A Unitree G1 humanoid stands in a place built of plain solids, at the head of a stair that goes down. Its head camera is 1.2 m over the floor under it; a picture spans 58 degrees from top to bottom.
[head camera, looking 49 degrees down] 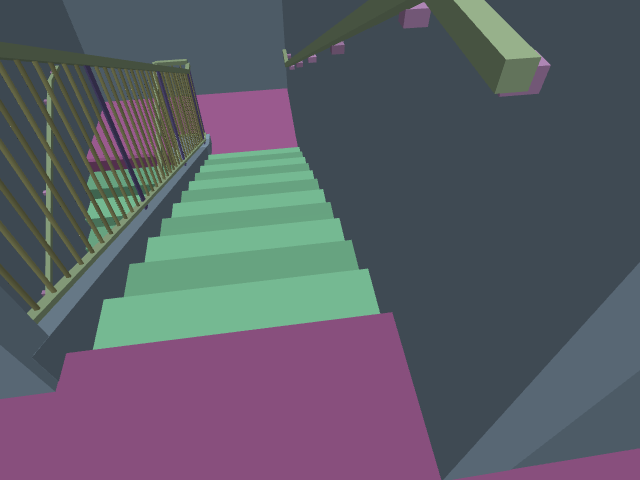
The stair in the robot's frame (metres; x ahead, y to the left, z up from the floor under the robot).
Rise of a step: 0.16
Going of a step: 0.29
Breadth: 1.00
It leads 8 degrees to the left of straight ahead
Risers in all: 12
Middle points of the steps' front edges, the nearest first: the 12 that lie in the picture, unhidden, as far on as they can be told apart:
0.67 0.26 0.00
0.96 0.31 -0.15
1.25 0.35 -0.32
1.54 0.39 -0.48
1.83 0.43 -0.64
2.12 0.47 -0.80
2.42 0.52 -0.96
2.71 0.56 -1.12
3.00 0.60 -1.28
3.29 0.64 -1.44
3.58 0.68 -1.60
3.88 0.72 -1.76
